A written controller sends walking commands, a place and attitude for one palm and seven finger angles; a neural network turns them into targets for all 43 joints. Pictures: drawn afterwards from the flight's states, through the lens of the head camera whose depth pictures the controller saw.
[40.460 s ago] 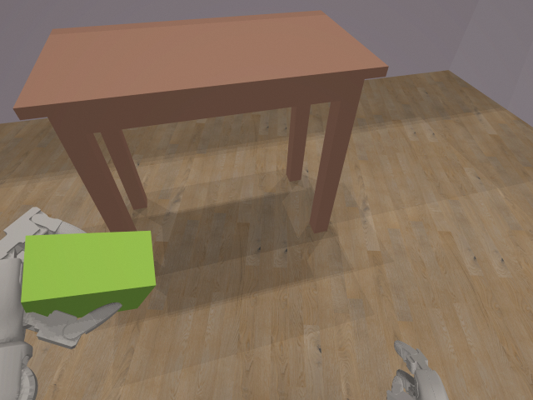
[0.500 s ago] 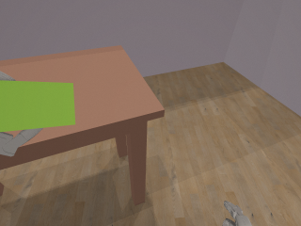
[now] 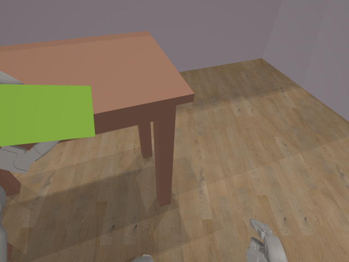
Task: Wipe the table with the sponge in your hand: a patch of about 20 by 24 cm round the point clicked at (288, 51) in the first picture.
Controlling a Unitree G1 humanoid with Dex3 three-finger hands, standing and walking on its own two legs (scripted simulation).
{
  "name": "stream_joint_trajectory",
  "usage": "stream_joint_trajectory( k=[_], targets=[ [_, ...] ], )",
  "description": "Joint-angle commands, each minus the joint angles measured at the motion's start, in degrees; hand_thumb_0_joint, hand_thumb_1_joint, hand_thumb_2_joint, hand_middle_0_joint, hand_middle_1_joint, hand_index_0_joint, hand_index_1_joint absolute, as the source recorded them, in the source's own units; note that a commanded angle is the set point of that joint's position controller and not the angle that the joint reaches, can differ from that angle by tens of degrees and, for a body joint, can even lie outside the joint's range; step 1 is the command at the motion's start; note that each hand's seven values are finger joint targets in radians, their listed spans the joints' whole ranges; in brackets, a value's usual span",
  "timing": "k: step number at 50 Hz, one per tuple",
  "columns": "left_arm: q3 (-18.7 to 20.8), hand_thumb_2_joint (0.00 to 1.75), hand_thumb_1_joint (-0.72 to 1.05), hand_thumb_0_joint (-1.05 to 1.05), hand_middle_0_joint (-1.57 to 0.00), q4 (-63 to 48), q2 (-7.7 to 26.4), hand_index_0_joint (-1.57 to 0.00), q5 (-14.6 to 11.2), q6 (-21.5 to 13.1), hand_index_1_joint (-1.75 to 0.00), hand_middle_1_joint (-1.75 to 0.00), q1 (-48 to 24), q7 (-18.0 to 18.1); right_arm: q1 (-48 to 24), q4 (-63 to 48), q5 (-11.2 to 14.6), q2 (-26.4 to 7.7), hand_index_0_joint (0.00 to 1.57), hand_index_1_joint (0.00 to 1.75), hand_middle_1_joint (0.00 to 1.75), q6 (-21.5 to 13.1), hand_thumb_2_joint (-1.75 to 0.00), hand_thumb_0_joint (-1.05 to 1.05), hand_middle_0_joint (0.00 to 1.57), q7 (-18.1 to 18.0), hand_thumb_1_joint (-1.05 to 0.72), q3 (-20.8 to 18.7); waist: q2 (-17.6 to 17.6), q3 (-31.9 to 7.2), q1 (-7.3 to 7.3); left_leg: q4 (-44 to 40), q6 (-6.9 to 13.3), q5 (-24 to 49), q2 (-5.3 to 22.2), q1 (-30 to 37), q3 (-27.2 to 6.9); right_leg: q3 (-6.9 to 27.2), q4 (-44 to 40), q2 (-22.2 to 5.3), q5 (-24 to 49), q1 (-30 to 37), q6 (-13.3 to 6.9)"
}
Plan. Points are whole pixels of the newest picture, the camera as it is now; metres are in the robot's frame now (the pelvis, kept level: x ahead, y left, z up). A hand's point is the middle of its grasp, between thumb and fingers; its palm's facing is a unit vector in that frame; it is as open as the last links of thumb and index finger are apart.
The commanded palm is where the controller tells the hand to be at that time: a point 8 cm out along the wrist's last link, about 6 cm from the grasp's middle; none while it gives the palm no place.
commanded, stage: stop stepping back and stand still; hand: left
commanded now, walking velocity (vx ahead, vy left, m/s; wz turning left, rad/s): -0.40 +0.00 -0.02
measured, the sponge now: (54, 113) +0.24 +0.20 +0.28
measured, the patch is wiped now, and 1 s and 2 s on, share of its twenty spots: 0.95 0.95 0.95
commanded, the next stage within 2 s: stand and wait in 0.96 s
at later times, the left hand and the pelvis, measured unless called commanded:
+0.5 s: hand out of the picture +0.08 +0.25 +0.30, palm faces +0.56 -0.80 -0.20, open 10.2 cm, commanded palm +0.04 +0.30 +0.30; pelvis -0.10 +0.01 +0.00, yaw +3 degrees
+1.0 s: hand out of the picture +0.07 +0.23 +0.31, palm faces +0.57 -0.74 -0.36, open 10.3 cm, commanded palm +0.02 +0.27 +0.30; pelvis -0.13 -0.01 +0.02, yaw +3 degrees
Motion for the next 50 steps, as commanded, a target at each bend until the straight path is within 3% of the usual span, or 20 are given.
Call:
stream_joint_trajectory(
  k=[1, 6, 9, 12, 17, 19, 22, 23, 26, 27, 28, 29, 33, 37, 38, 39, 40, 41, 46, 50],
  targets=[
    [5.2, 1.30, 0.10, 0.00, -1.20, -13.5, 15.0, -1.20, 0.3, -2.7, -1.60, -1.60, -3.8, -0.2, -7.3, -9.2, 0.5, -7.0, 0.20, 0.30, 0.30, -1.7, -0.90, 0.00, 0.20, -1.1, -0.90, -3.5, -13.0, -6.2, -1.22, 25.2, -0.6, -12.2, -0.7, 1.8, -2.8, 16.8, -15.5, -21.6, 24.2, -4.5, -7.9],
    [8.7, 1.30, 0.10, 0.00, -1.20, -12.0, 15.5, -1.20, -0.5, -3.6, -1.60, -1.60, -1.3, 0.9, -4.6, -9.4, 0.7, -7.6, 0.20, 0.30, 0.30, 0.2, -0.90, 0.00, 0.20, -2.5, -0.90, -2.6, -1.8, -9.7, -3.11, -5.8, 1.7, -2.4, 0.1, 16.5, 0.5, 9.3, -7.9, -14.0, 15.5, -1.3, -3.0],
    [7.8, 1.30, 0.10, 0.00, -1.20, -11.3, 14.0, -1.20, -0.4, -4.3, -1.60, -1.60, -1.5, 1.3, -5.3, -10.2, 1.5, -10.5, 0.20, 0.30, 0.30, -1.3, -0.90, 0.00, 0.20, -2.8, -0.90, -2.9, 6.6, -8.0, -1.83, -17.1, 5.1, -9.4, 8.3, 14.1, -9.9, 2.1, -5.4, -2.7, 1.8, 0.5, 1.6],
    [6.7, 1.30, 0.10, 0.00, -1.20, -10.4, 12.4, -1.20, 0.5, -4.4, -1.60, -1.60, -3.3, 1.2, -4.8, -10.0, 0.8, -9.7, 0.20, 0.30, 0.30, -2.6, -0.90, 0.00, 0.20, -2.9, -0.90, -2.5, 13.1, -4.4, -3.10, -24.2, 5.3, -30.2, 7.8, 1.9, -11.8, -2.1, 0.4, -0.8, -1.4, 4.6, 2.5],
    [1.7, 1.30, 0.10, 0.00, -1.20, -10.9, 10.2, -1.20, 1.9, -3.1, -1.60, -1.60, -7.4, 1.7, -4.8, -8.4, -0.3, -10.0, 0.20, 0.30, 0.30, -3.8, -0.90, 0.00, 0.20, -2.4, -0.90, -2.7, 10.5, -3.4, -2.98, -20.3, 5.0, -35.3, 5.7, -0.2, -7.5, -4.2, -2.1, 0.2, -4.8, 6.7, 0.5],
    [1.6, 1.30, 0.10, 0.00, -1.20, -9.1, 10.6, -1.20, 2.3, -2.3, -1.60, -1.60, -7.0, 1.9, -4.6, -7.5, -1.0, -9.7, 0.20, 0.30, 0.30, -3.4, -0.90, 0.00, 0.20, -2.3, -0.90, -3.0, 5.9, -2.8, -2.51, -12.0, 4.3, -34.0, 2.3, -0.3, -3.5, -1.2, -6.0, -2.0, -10.1, 4.2, -1.8],
    [4.2, 1.30, 0.10, 0.00, -1.20, -11.4, 14.0, -1.20, 2.0, -2.7, -1.60, -1.60, -10.3, 1.6, -4.7, -4.9, -1.6, -8.7, 0.20, 0.30, 0.30, -2.3, -0.90, 0.00, 0.20, -1.7, -0.90, -3.4, -10.7, -2.0, -2.62, 22.3, 2.0, -16.7, -3.6, 4.5, 4.2, 25.5, -22.8, -18.4, -31.3, -10.5, -10.8],
    [3.8, 1.30, 0.10, 0.00, -1.20, -11.3, 13.9, -1.20, 1.7, -3.1, -1.60, -1.60, -10.6, 1.0, -4.3, -3.7, -1.4, -8.1, 0.20, 0.30, 0.30, -2.3, -0.90, 0.00, 0.20, -1.4, -0.90, -2.8, -11.2, -3.0, -2.75, 26.3, 2.3, -12.3, -1.8, 6.5, 2.6, 25.7, -22.0, -20.7, -26.1, -11.7, -12.2],
    [3.3, 1.30, 0.10, 0.00, -1.20, -3.1, 13.5, -1.20, 1.8, -2.5, -1.60, -1.60, -12.7, 1.8, -3.9, -4.4, -1.1, -7.6, 0.20, 0.30, 0.30, -1.6, -0.90, 0.00, 0.20, -2.2, -0.90, -1.5, -6.1, -1.6, -3.81, 3.5, 4.3, -17.3, 0.3, 19.9, 3.5, 12.1, -15.1, -15.4, -26.7, -19.7, -6.5],
    [1.5, 1.30, 0.10, 0.00, -1.20, -1.9, 11.9, -1.20, 1.5, -2.4, -1.60, -1.60, -13.5, 1.6, -3.8, -4.8, -0.9, -9.1, 0.20, 0.30, 0.30, -1.6, -0.90, 0.00, 0.20, -2.8, -0.90, -1.7, -0.3, 0.7, -4.42, -7.5, 6.0, -24.6, 2.4, 22.3, -2.3, 6.6, -5.5, -10.2, -27.3, -24.2, -4.0],
    [0.6, 1.30, 0.10, 0.00, -1.20, -2.7, 11.3, -1.20, 1.8, -2.6, -1.60, -1.60, -15.8, 1.6, -3.5, -5.6, -1.0, -11.5, 0.20, 0.30, 0.30, -1.7, -0.90, 0.00, 0.20, -2.9, -0.90, -1.9, 17.2, 2.5, -3.94, -21.7, 9.7, -43.1, 11.3, 19.9, -20.0, -1.9, 14.6, -0.5, -19.7, -27.2, -0.1],
    [2.6, 1.30, 0.10, 0.00, -1.20, -4.9, 13.3, -1.20, 2.0, -2.1, -1.60, -1.60, -18.8, 1.3, -4.0, -8.0, -0.4, -10.4, 0.20, 0.30, 0.30, -2.5, -0.90, 0.00, 0.20, -2.6, -0.90, -2.4, 21.8, 0.0, -2.36, -30.1, 11.3, -36.1, 16.1, 5.7, -19.9, -5.3, 40.1, 3.2, -13.3, -15.6, 0.9],
    [1.0, 1.30, 0.10, 0.00, -1.20, 2.2, 12.5, -1.20, 1.7, -1.3, -1.60, -1.60, -13.7, 0.8, -4.7, -6.8, 1.0, -8.3, 0.20, 0.30, 0.30, -4.1, -0.90, 0.00, 0.20, -0.8, -0.90, -2.4, 9.1, 2.4, -1.75, -25.1, 11.8, -34.5, 15.3, 4.3, -16.8, 1.1, 40.7, -4.9, -7.8, -19.3, 1.0],
    [2.8, 1.30, 0.10, 0.00, -1.20, -8.1, 12.8, -1.20, 0.3, -0.6, -1.60, -1.60, -5.8, 1.3, -7.0, -8.1, 0.0, -8.3, 0.20, 0.30, 0.30, -3.8, -0.90, 0.00, 0.20, -1.1, -0.90, -1.5, 13.5, -3.2, -0.84, -19.8, 5.1, -29.7, 9.4, -1.6, -4.0, -6.7, 2.9, -1.3, -11.6, 10.0, -0.3],
    [3.6, 1.30, 0.10, 0.00, -1.20, -10.2, 13.4, -1.20, 0.5, -0.8, -1.60, -1.60, -4.2, 1.1, -6.7, -8.6, -0.3, -8.3, 0.20, 0.30, 0.30, -3.7, -0.90, 0.00, 0.20, -1.0, -0.90, -1.9, 6.2, -4.2, 0.17, -8.8, 3.6, -27.7, 5.2, -6.3, -0.1, -3.4, -8.2, -2.6, -9.6, 16.8, -1.1],
    [5.3, 1.30, 0.10, 0.00, -1.20, -11.6, 15.6, -1.20, 1.1, -1.1, -1.60, -1.60, -3.3, 0.9, -6.5, -8.5, -0.1, -7.1, 0.20, 0.30, 0.30, -3.3, -0.90, 0.00, 0.20, -0.7, -0.90, -2.5, -14.2, -3.0, 0.39, 15.0, 2.2, -21.1, -1.4, -10.7, 5.4, 16.0, -20.4, -13.1, -14.8, 14.4, -4.7],
    [8.0, 1.30, 0.10, 0.00, -1.20, -14.1, 18.8, -1.20, 0.6, -2.0, -1.60, -1.60, -6.1, 0.6, -7.1, -8.4, -0.1, -8.7, 0.20, 0.30, 0.30, -3.6, -0.90, 0.00, 0.20, -0.8, -0.90, -2.6, -19.2, -1.8, -0.50, 30.7, 1.1, -15.5, -3.2, -13.9, 0.8, 35.6, -28.6, -23.5, -15.3, 7.6, -8.3],
    [10.0, 1.30, 0.10, 0.00, -1.20, -14.7, 20.1, -1.20, 0.5, -3.6, -1.60, -1.60, -9.7, 0.2, -6.4, -6.4, -0.9, -8.4, 0.20, 0.30, 0.30, -4.3, -0.90, 0.00, 0.20, -0.8, -0.90, -1.9, -6.9, -4.7, -2.29, 34.0, 0.6, -9.7, -0.5, -9.5, -1.7, 30.2, -25.8, -23.3, -12.4, 4.0, -9.9],
    [8.4, 1.30, 0.10, 0.00, -1.20, -4.1, 15.7, -1.20, 0.3, -3.8, -1.60, -1.60, -4.8, 1.0, -3.9, -5.7, 0.6, -7.1, 0.20, 0.30, 0.30, -3.2, -0.90, 0.00, 0.20, -2.0, -0.90, -3.0, -6.5, -4.3, -2.36, 6.9, 1.8, -8.6, 0.5, 4.2, 3.1, 12.9, -15.1, -18.1, 9.5, 6.5, -6.9],
    [5.6, 1.30, 0.10, 0.00, -1.20, 0.7, 13.7, -1.20, 0.2, -3.0, -1.60, -1.60, -4.0, 1.6, -4.8, -6.7, 1.0, -8.6, 0.20, 0.30, 0.30, -3.3, -0.90, 0.00, 0.20, -2.8, -0.90, -3.3, -7.1, -4.2, -1.71, -10.6, 4.2, -5.0, -0.3, 20.4, 4.5, 8.3, -11.8, -12.7, 6.5, 1.5, -1.8]
  ],
)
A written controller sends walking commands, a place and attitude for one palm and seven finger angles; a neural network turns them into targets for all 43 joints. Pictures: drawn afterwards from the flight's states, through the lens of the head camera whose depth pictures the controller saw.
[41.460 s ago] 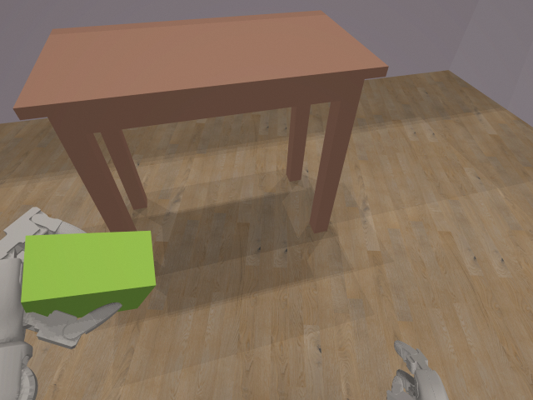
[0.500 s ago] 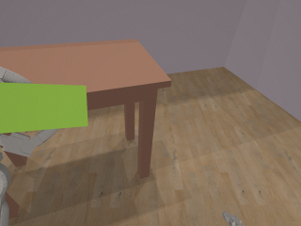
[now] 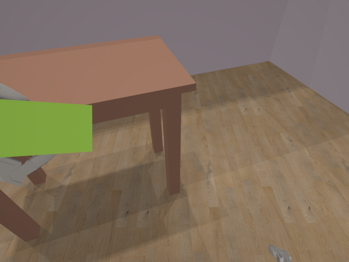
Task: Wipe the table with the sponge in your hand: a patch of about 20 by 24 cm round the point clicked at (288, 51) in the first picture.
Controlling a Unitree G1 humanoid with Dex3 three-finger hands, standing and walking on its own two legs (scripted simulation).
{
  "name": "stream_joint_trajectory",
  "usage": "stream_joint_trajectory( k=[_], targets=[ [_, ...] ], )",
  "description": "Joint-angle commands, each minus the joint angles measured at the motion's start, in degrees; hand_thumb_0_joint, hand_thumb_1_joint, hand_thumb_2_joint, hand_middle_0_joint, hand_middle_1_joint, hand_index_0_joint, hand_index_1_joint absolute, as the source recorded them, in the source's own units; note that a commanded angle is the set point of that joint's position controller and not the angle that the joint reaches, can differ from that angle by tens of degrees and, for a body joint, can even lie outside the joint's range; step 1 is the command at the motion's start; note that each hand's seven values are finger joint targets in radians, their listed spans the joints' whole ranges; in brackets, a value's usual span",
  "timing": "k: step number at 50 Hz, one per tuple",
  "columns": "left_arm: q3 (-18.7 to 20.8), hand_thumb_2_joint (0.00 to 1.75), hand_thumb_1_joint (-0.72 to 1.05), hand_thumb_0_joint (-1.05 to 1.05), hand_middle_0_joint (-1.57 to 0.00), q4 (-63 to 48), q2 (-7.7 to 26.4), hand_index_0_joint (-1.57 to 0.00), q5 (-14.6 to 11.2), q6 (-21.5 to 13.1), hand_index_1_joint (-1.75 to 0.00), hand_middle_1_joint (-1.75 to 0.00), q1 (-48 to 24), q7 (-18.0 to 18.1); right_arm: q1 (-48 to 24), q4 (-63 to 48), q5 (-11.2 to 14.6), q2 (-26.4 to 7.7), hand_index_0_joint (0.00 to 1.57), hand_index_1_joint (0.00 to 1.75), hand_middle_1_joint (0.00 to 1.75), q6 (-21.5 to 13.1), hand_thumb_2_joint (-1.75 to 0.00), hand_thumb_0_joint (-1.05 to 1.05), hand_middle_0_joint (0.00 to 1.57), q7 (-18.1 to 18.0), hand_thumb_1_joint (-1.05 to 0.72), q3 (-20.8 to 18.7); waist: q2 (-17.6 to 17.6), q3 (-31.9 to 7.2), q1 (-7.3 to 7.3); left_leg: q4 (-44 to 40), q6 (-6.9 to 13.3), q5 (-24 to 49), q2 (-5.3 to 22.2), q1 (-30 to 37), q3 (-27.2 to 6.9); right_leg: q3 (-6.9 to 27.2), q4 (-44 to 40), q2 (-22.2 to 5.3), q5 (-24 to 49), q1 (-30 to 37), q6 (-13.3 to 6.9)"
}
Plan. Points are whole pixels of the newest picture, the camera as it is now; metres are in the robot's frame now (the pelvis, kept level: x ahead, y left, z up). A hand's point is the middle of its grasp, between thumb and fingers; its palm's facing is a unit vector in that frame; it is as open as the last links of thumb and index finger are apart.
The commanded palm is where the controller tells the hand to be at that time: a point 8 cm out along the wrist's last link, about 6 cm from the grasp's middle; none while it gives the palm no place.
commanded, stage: stand and wait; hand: left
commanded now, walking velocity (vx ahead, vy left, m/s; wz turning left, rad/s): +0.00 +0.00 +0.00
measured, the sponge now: (52, 128) +0.23 +0.20 +0.27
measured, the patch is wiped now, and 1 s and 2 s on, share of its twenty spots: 0.95 0.95 0.95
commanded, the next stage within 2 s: none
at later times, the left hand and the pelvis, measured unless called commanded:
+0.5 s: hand out of the picture +0.22 +0.28 +0.28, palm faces +0.52 -0.81 -0.27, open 10.3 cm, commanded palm +0.17 +0.32 +0.28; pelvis +0.00 +0.04 +0.00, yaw -1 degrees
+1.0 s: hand out of the picture +0.20 +0.29 +0.27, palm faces +0.49 -0.83 -0.27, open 10.3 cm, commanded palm +0.15 +0.33 +0.28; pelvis -0.01 +0.05 +0.00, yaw -1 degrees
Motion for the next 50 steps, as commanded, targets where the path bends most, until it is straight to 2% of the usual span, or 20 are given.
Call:
stream_joint_trajectory(
  k=[1, 2, 3, 5, 6, 7, 9, 11, 12, 16, 18, 21, 26, 29, 32, 35, 40, 45, 47, 50],
  targets=[
    [4.2, 1.30, 0.10, 0.00, -1.20, -2.2, 8.8, -1.20, -0.3, -0.6, -1.60, -1.60, -10.0, 2.1, -9.8, -11.0, 0.6, -5.8, 0.20, 0.30, 0.30, -3.5, -0.90, 0.00, 0.20, -0.8, -0.90, -2.0, -3.1, -3.3, -0.92, -12.9, 2.8, 4.3, 3.1, 11.9, -3.5, 8.9, -7.0, -6.2, 4.4, -2.9, 0.3],
    [2.8, 1.30, 0.10, 0.00, -1.20, -3.1, 7.1, -1.20, -0.5, -0.7, -1.60, -1.60, -9.5, 1.8, -10.4, -11.9, 1.1, -6.5, 0.20, 0.30, 0.30, -3.6, -0.90, 0.00, 0.20, -0.6, -0.90, -2.5, -1.2, -3.8, -0.72, -12.8, 3.4, 9.5, 5.4, 13.3, -6.3, 7.6, -5.7, -4.3, 7.6, -2.9, 1.3],
    [3.0, 1.30, 0.10, 0.00, -1.20, -5.4, 8.3, -1.20, -0.4, -0.9, -1.60, -1.60, -9.8, 1.6, -10.2, -12.2, 1.4, -7.7, 0.20, 0.30, 0.30, -3.6, -0.90, 0.00, 0.20, -0.1, -0.90, -2.8, 0.4, -4.2, -0.47, -11.9, 3.2, 15.0, 6.7, 12.5, -7.9, 7.3, -4.9, -3.2, 11.2, -1.8, 2.2],
    [3.8, 1.30, 0.10, 0.00, -1.20, -8.0, 8.7, -1.20, 0.0, -1.2, -1.60, -1.60, -8.1, 1.1, -10.0, -12.4, 1.2, -6.5, 0.20, 0.30, 0.30, -3.8, -0.90, 0.00, 0.20, 0.3, -0.90, -2.3, 3.0, -2.7, -1.56, -11.2, 2.2, 12.0, 5.0, 7.2, -6.3, 6.1, -6.4, -3.2, 10.3, -0.3, 1.8],
    [4.6, 1.30, 0.10, 0.00, -1.20, -10.8, 9.5, -1.20, 0.1, -1.7, -1.60, -1.60, -8.7, 1.2, -10.6, -12.6, 0.9, -6.2, 0.20, 0.30, 0.30, -4.0, -0.90, 0.00, 0.20, 0.4, -0.90, -2.0, 2.7, -1.5, -1.51, -11.2, 2.0, 11.7, 4.6, 5.8, -6.0, 6.1, -7.0, -3.0, 10.7, -0.2, 1.7],
    [6.3, 1.30, 0.10, 0.00, -1.20, -14.6, 11.4, -1.20, 0.3, -2.5, -1.60, -1.60, -9.8, 1.5, -10.9, -12.7, 0.6, -6.3, 0.20, 0.30, 0.30, -4.4, -0.90, 0.00, 0.20, 0.4, -0.90, -2.2, 3.4, -2.5, -1.28, -11.1, 1.8, 13.2, 4.3, 5.9, -5.4, 6.4, -6.9, -3.6, 12.8, 1.1, 1.4],
    [7.3, 1.30, 0.10, 0.00, -1.20, -15.8, 11.4, -1.20, 0.1, -3.1, -1.60, -1.60, -6.5, 1.9, -10.2, -12.7, 0.3, -5.9, 0.20, 0.30, 0.30, -5.0, -0.90, 0.00, 0.20, 0.6, -0.90, -2.1, 3.8, -5.8, -1.12, -11.5, 1.5, 19.5, 4.6, 8.2, -5.4, 5.1, -5.1, -3.0, 18.0, 3.5, 1.2],
    [8.0, 1.30, 0.10, 0.00, -1.20, -17.1, 11.5, -1.20, -0.1, -3.5, -1.60, -1.60, -6.0, 2.2, -10.1, -13.0, 0.4, -5.6, 0.20, 0.30, 0.30, -5.1, -0.90, 0.00, 0.20, 0.7, -0.90, -2.1, 6.2, -7.9, -1.02, -11.8, 1.4, 23.9, 5.4, 10.2, -5.6, 3.8, -4.0, -1.9, 19.7, 4.3, 1.8],
    [8.2, 1.30, 0.10, 0.00, -1.20, -16.7, 11.7, -1.20, 0.0, -3.6, -1.60, -1.60, -6.3, 2.2, -10.3, -13.1, 0.4, -5.7, 0.20, 0.30, 0.30, -5.2, -0.90, 0.00, 0.20, 0.6, -0.90, -2.1, 7.8, -7.6, -1.04, -12.5, 1.3, 23.4, 5.7, 10.5, -5.9, 3.5, -4.0, -1.5, 18.2, 3.7, 2.0],
    [6.8, 1.30, 0.10, 0.00, -1.20, -11.5, 9.6, -1.20, -0.4, -2.9, -1.60, -1.60, -7.9, 2.1, -9.9, -12.9, 0.5, -5.2, 0.20, 0.30, 0.30, -4.7, -0.90, 0.00, 0.20, 0.7, -0.90, -1.7, 7.7, -6.9, -1.33, -13.8, 0.9, 19.0, 5.8, 9.1, -5.2, 2.8, -5.8, -0.4, 15.7, 4.8, 2.2],
    [5.5, 1.30, 0.10, 0.00, -1.20, -8.2, 8.1, -1.20, -0.5, -2.3, -1.60, -1.60, -8.3, 1.7, -10.1, -12.7, 0.5, -5.1, 0.20, 0.30, 0.30, -4.6, -0.90, 0.00, 0.20, 0.6, -0.90, -1.4, 5.3, -5.2, -1.49, -14.2, 0.6, 14.6, 5.4, 8.4, -4.7, 3.4, -7.6, -0.6, 15.0, 3.9, 2.2],
    [3.7, 1.30, 0.10, 0.00, -1.20, -8.3, 7.0, -1.20, -0.6, -1.8, -1.60, -1.60, -9.3, 1.2, -10.5, -12.9, 0.4, -5.2, 0.20, 0.30, 0.30, -4.4, -0.90, 0.00, 0.20, 0.7, -0.90, -1.2, 3.6, -5.4, -1.40, -14.5, 0.6, 11.4, 4.7, 8.4, -4.3, 4.2, -9.1, -1.2, 14.9, 3.7, 2.0],
    [2.8, 1.30, 0.10, 0.00, -1.20, -12.4, 7.0, -1.20, -0.4, -2.0, -1.60, -1.60, -9.5, 1.3, -11.7, -13.5, 0.0, -4.9, 0.20, 0.30, 0.30, -4.6, -0.90, 0.00, 0.20, 0.6, -0.90, -0.6, 4.7, -5.9, -1.09, -17.3, 0.9, 9.9, 5.2, 8.0, -5.4, 2.5, -8.5, -0.5, 13.3, 4.4, 2.4],
    [4.2, 1.30, 0.10, 0.00, -1.20, -13.6, 8.1, -1.20, -0.3, -2.6, -1.60, -1.60, -8.7, 1.7, -11.9, -13.4, -0.3, -4.6, 0.20, 0.30, 0.30, -4.7, -0.90, 0.00, 0.20, 0.3, -0.90, -0.4, 6.4, -5.9, -0.97, -19.0, 1.0, 6.2, 5.3, 6.4, -5.9, 2.2, -8.6, -0.3, 11.3, 5.0, 2.4],
    [5.2, 1.30, 0.10, 0.00, -1.20, -13.2, 8.9, -1.20, -0.2, -2.9, -1.60, -1.60, -9.2, 1.8, -11.8, -13.3, -0.4, -4.8, 0.20, 0.30, 0.30, -4.7, -0.90, 0.00, 0.20, 0.2, -0.90, -0.7, 6.4, -5.5, -1.07, -19.2, 0.6, 4.7, 4.9, 5.3, -5.9, 2.3, -9.2, -0.4, 10.4, 5.3, 2.2],
    [4.8, 1.30, 0.10, 0.00, -1.20, -10.0, 7.8, -1.20, -0.3, -2.9, -1.60, -1.60, -8.0, 1.7, -11.3, -12.9, -0.3, -4.6, 0.20, 0.30, 0.30, -4.6, -0.90, 0.00, 0.20, 0.3, -0.90, -0.7, 4.9, -5.1, -1.13, -18.5, 0.4, 4.8, 4.5, 5.2, -5.2, 2.7, -10.2, -0.6, 10.5, 5.3, 2.2],
    [3.6, 1.30, 0.10, 0.00, -1.20, -9.8, 7.0, -1.20, -0.2, -2.9, -1.60, -1.60, -8.5, 1.5, -11.4, -13.0, 0.0, -5.0, 0.20, 0.30, 0.30, -4.8, -0.90, 0.00, 0.20, 0.3, -0.90, -0.9, 5.1, -5.7, -1.07, -19.1, 0.4, 5.4, 4.6, 6.0, -5.5, 2.0, -10.0, -0.2, 10.6, 5.2, 2.4],
    [3.2, 1.30, 0.10, 0.00, -1.20, -12.7, 7.2, -1.20, 0.1, -3.4, -1.60, -1.60, -8.8, 1.7, -11.8, -13.1, -0.2, -5.0, 0.20, 0.30, 0.30, -5.1, -0.90, 0.00, 0.20, 0.4, -0.90, -0.9, 7.4, -5.7, -1.05, -20.2, 0.5, 5.2, 4.9, 5.5, -6.2, 1.3, -8.9, 0.2, 10.3, 5.4, 2.5],
    [4.4, 1.30, 0.10, 0.00, -1.20, -12.5, 8.3, -1.20, 0.2, -3.6, -1.60, -1.60, -9.0, 1.8, -11.9, -13.1, -0.3, -5.3, 0.20, 0.30, 0.30, -5.2, -0.90, 0.00, 0.20, 0.2, -0.90, -1.1, 6.8, -5.1, -0.99, -20.3, 0.4, 3.6, 4.7, 4.5, -6.2, 1.5, -9.4, 0.1, 9.4, 5.3, 2.5],
    [4.1, 1.30, 0.10, 0.00, -1.20, -10.2, 7.4, -1.20, 0.1, -3.5, -1.60, -1.60, -8.5, 1.7, -11.7, -12.7, -0.3, -4.9, 0.20, 0.30, 0.30, -5.0, -0.90, 0.00, 0.20, 0.3, -0.90, -1.0, 5.2, -4.1, -1.11, -19.8, 0.3, 1.9, 4.4, 4.0, -5.7, 2.1, -10.5, -0.2, 8.4, 4.5, 2.3]
  ],
)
